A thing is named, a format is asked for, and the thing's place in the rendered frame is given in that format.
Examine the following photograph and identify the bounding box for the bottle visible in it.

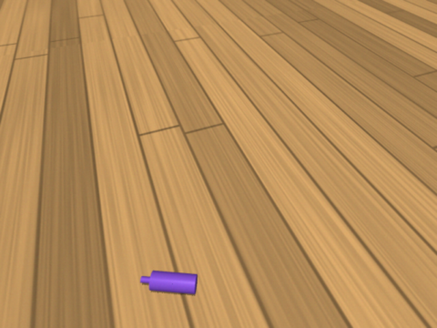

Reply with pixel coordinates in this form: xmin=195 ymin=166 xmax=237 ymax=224
xmin=140 ymin=271 xmax=197 ymax=295

